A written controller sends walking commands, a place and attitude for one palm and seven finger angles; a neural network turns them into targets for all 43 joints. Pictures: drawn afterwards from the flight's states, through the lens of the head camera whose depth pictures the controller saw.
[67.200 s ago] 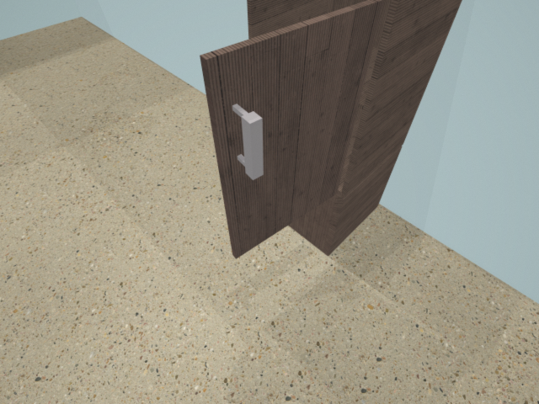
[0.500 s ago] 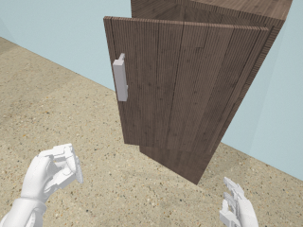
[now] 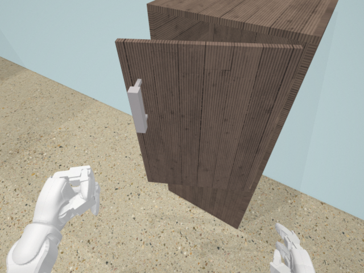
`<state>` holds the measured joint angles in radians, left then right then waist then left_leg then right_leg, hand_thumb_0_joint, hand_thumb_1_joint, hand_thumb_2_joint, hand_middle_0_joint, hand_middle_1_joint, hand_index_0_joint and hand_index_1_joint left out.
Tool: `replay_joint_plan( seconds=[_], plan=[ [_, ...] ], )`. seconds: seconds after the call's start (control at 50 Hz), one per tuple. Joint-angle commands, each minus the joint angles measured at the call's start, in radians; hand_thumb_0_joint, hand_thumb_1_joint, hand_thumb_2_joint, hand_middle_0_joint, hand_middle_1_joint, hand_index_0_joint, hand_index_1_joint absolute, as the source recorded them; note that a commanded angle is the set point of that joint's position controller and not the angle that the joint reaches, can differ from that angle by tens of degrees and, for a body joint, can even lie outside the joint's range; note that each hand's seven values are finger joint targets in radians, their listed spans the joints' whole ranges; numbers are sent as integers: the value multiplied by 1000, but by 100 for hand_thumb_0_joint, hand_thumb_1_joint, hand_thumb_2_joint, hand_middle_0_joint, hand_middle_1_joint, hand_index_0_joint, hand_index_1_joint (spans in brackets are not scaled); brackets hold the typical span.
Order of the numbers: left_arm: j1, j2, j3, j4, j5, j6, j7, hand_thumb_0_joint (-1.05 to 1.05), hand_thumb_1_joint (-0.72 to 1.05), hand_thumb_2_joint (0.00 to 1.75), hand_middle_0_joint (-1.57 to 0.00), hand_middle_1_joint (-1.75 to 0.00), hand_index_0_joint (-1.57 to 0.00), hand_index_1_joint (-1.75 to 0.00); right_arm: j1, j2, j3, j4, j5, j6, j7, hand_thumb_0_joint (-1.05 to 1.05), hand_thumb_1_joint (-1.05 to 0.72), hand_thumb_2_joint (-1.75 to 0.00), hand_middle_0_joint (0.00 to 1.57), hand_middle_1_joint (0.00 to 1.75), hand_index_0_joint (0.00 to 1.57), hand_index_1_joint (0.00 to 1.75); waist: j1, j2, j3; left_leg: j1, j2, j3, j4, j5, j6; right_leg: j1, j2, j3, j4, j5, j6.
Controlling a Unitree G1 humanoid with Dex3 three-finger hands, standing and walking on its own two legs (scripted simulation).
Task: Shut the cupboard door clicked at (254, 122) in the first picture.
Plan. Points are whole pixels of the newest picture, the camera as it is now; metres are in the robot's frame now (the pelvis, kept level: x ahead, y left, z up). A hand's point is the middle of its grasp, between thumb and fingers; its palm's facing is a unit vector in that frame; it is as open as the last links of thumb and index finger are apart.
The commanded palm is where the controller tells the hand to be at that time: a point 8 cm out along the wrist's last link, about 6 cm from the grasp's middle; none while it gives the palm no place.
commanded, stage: raise the hand and make a fist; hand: left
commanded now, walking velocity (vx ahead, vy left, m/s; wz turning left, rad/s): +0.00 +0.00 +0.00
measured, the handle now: (140, 106) +0.50 +0.16 +0.11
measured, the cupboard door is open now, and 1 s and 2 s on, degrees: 25 25 24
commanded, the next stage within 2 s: bring the fist close to the handle in 0.16 s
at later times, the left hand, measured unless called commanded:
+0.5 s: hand (103, 184) +0.25 +0.18 +0.11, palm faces -0.03 -1.00 -0.05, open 3.1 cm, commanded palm +0.24 +0.22 +0.11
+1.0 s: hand (123, 150) +0.34 +0.16 +0.11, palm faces -0.04 -1.00 -0.02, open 3.1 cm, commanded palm +0.33 +0.20 +0.11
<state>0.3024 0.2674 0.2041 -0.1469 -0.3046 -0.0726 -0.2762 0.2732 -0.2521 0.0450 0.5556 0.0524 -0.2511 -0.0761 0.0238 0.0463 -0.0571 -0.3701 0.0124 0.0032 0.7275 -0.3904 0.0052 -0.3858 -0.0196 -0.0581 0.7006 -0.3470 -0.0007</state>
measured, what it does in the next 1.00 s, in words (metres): stands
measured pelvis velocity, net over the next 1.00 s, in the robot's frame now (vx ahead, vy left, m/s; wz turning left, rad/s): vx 0.00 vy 0.00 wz -0.02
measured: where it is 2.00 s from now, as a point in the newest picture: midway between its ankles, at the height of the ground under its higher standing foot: outside the picture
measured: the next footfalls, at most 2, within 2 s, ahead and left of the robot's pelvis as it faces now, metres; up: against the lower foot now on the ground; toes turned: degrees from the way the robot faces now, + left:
none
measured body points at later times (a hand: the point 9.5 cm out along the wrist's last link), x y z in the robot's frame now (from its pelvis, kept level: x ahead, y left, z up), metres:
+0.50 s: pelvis -0.01 -0.01 +0.00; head +0.00 -0.03 +0.45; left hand +0.25 +0.23 +0.12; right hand +0.17 -0.24 -0.07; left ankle -0.01 +0.12 -0.72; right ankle +0.01 -0.12 -0.72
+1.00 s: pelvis +0.00 +0.00 +0.00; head +0.01 -0.01 +0.45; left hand +0.34 +0.21 +0.12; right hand +0.14 -0.24 -0.09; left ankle -0.01 +0.12 -0.72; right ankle +0.01 -0.12 -0.72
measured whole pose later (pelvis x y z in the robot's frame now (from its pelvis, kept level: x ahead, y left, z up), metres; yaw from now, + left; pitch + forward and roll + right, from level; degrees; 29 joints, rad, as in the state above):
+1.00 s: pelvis +0.00 +0.00 +0.00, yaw -1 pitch +3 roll +0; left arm -0.22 0.25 0.17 0.32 -0.23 -0.10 -0.19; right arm 0.26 -0.25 0.03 0.63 0.05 -0.17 -0.06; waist 0.00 0.03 -0.03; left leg -0.38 0.01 0.02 0.68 -0.36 0.00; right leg -0.41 -0.02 -0.04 0.68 -0.32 0.00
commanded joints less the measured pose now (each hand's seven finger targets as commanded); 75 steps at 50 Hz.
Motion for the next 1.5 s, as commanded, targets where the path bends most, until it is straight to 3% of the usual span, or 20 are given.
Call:
replay_joint_plan(
  seconds=[0.0,0.24,0.34,0.5,0.58,0.7,0.78,0.82,0.88,0.94,1.04,1.08,1.12,1.18,1.22,1.28,1.32,1.38,1.46,1.48],
  plan=[
    [-152,146,92,-236,-13,-100,9,0,90,90,-130,-150,-130,-150,-105,-105,-43,-158,-3,-66,-5,0,-90,-90,20,30,20,30,6,-4,-125,23,-23,-12,-119,224,14,90,18,13,-109,199,-9],
    [-148,140,81,-199,-20,-101,-7,0,90,90,-130,-150,-130,-150,-113,-106,-45,-154,0,-68,-9,0,-90,-90,20,30,20,30,1,-25,-92,5,-27,-4,-117,168,16,72,11,35,-143,123,-1],
    [-337,148,64,-134,-10,-109,7,0,90,90,-130,-150,-130,-150,-108,-112,-45,-124,0,-69,-23,0,-90,-90,20,30,20,30,-25,-61,-85,9,-24,-11,-115,132,19,46,9,44,-154,66,4],
    [-476,133,31,-24,12,-84,15,0,90,90,-130,-150,-130,-150,-112,-108,-42,-115,4,-56,-19,0,-90,-90,20,30,20,30,-12,-22,-134,32,-24,-7,-135,181,16,80,7,35,-133,145,-5],
    [-516,161,66,59,22,-71,43,0,90,90,-130,-150,-130,-150,-99,-115,-44,-105,0,-43,-15,0,-90,-90,20,30,20,30,-7,-79,-147,24,-21,-6,-139,212,14,96,11,27,-124,186,-5],
    [-613,135,45,88,40,-83,63,0,90,90,-130,-150,-130,-150,-102,-108,-45,-109,-2,-21,2,0,-90,-90,20,30,20,30,-5,-30,-199,47,-21,6,-144,262,10,117,8,25,-106,257,-11],
    [-683,155,55,157,48,-87,70,0,90,90,-130,-150,-130,-150,-85,-117,-50,-92,-1,-2,3,0,-90,-90,20,30,20,30,-17,-68,-185,40,-17,6,-142,261,10,105,13,25,-110,259,-11],
    [-747,119,18,165,52,-90,71,0,90,90,-130,-150,-130,-150,-85,-113,-52,-91,0,3,3,0,-90,-90,20,30,20,30,-29,-38,-194,58,-18,7,-143,261,9,89,15,25,-109,265,-11],
    [-803,161,50,228,57,-92,79,0,90,90,-130,-150,-130,-150,-68,-122,-54,-74,-2,17,0,0,-90,-90,20,30,20,30,-32,-63,-207,51,-15,4,-140,261,9,96,15,27,-110,264,-12],
    [-896,128,13,238,64,-106,85,0,90,90,-130,-150,-130,-150,-72,-116,-56,-72,0,26,3,0,-90,-90,20,30,20,30,-41,-5,-225,77,-16,4,-144,255,5,74,15,24,-106,256,-16],
    [-1023,116,-8,350,79,-113,107,0,90,90,-130,-150,-130,-150,-53,-123,-57,-52,0,50,7,0,-90,-90,20,30,20,30,-60,-45,-227,65,-13,-2,-143,246,5,57,17,22,-105,250,-16],
    [-1034,152,24,407,88,-117,119,0,90,90,-130,-150,-130,-150,-42,-129,-60,-48,-2,64,8,0,-90,-90,20,30,20,30,-49,-62,-239,60,-10,-2,-142,253,6,66,18,23,-104,251,-18],
    [-1115,128,3,470,93,-118,125,0,90,90,-130,-150,-130,-150,-39,-124,-57,-41,-1,74,9,0,-90,-90,20,30,20,30,-65,-60,-228,46,-13,2,-140,235,6,50,16,26,-105,245,-15],
    [-1172,178,44,538,105,-139,138,0,90,90,-130,-150,-130,-150,-21,-130,-62,-36,-5,92,11,0,-90,-90,20,30,20,30,-59,-51,-262,44,-13,1,-130,250,7,60,16,32,-96,258,-18],
    [-1255,149,16,584,109,-154,138,0,90,90,-130,-150,-130,-150,-7,-126,-61,-25,-4,99,15,0,-90,-90,20,30,20,30,-79,-45,-272,43,-13,3,-125,262,6,49,17,33,-90,280,-17],
    [-1162,201,86,635,111,-177,139,0,90,90,-130,-150,-130,-150,15,-136,-71,-38,-10,111,24,0,-90,-90,20,30,20,30,-36,-67,-343,39,-14,7,-117,317,7,109,21,35,-73,340,-22],
    [-1161,142,41,619,107,-186,128,0,90,90,-130,-150,-130,-150,17,-127,-71,-48,-8,116,32,0,-90,-90,20,30,20,30,-44,-52,-345,35,-15,20,-117,338,6,114,21,35,-68,380,-19],
    [-1124,197,89,640,110,-189,126,0,90,90,-130,-150,-130,-150,29,-138,-76,-51,-8,134,33,0,-90,-90,20,30,20,30,-37,-93,-302,-6,-15,24,-124,321,10,127,23,36,-77,375,-18],
    [-1202,176,61,577,106,-203,125,0,90,90,-130,-150,-130,-150,27,-132,-80,-55,-4,140,30,0,-90,-90,20,30,20,30,-60,-58,-304,15,-16,31,-125,285,14,101,27,44,-91,346,-14],
    [-1189,205,88,578,106,-207,128,0,90,90,-130,-150,-130,-150,30,-135,-82,-56,-7,141,25,0,-90,-90,20,30,20,30,-54,-63,-308,17,-17,31,-123,285,17,111,28,46,-92,343,-14]
  ],
)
